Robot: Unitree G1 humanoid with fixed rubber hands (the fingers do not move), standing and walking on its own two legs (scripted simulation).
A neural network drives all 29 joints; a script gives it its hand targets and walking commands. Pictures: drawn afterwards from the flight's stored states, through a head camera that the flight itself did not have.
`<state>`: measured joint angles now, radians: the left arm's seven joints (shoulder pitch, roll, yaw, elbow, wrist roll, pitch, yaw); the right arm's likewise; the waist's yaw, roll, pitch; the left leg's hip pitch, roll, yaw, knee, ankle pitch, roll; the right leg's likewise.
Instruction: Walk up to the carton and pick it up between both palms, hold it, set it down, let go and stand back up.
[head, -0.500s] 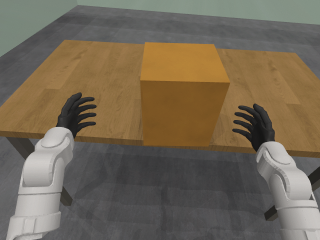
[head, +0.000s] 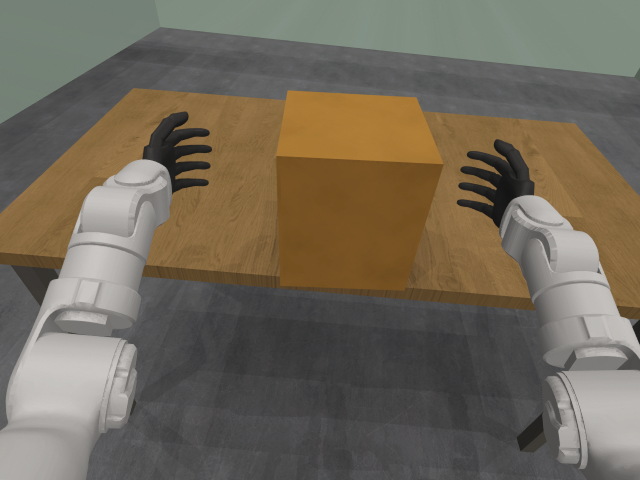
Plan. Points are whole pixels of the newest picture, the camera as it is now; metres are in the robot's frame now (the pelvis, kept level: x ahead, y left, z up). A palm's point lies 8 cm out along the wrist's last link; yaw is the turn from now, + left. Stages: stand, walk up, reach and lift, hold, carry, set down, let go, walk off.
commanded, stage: reach and lift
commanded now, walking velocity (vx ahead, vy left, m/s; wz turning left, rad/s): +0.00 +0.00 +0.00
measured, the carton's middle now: (347, 192) +0.54 -0.05 +0.10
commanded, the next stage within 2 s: none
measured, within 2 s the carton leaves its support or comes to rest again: neither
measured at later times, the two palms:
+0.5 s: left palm (166, 109) +0.49 +0.20 +0.26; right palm (504, 123) +0.46 -0.22 +0.27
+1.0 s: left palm (185, 161) +0.48 +0.19 +0.19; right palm (489, 179) +0.45 -0.22 +0.19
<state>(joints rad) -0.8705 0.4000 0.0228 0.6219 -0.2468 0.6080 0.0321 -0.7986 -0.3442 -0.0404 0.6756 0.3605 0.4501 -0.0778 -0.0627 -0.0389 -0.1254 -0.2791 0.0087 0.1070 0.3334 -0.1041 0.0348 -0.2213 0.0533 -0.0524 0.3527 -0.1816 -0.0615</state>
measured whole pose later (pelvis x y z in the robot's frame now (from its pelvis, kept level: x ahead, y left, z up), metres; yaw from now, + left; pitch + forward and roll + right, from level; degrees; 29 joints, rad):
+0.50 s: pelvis +0.02 -0.01 +0.00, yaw +1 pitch +8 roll +0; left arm -1.26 0.47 -0.11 1.07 -0.30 0.46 0.02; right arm -1.21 -0.38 0.01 1.09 0.42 0.39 -0.08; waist -0.11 -0.08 -0.17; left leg -0.34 0.01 0.08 0.33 -0.12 0.02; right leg -0.27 0.06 -0.08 0.32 -0.19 -0.06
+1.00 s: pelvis +0.02 +0.00 +0.00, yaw +1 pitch +9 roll +0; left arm -1.09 0.38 -0.02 1.09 -0.22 0.32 0.03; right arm -1.03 -0.33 0.00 1.03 0.35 0.28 -0.08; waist -0.09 -0.04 -0.16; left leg -0.37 0.01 0.09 0.35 -0.13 0.03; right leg -0.30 0.06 -0.06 0.35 -0.20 -0.05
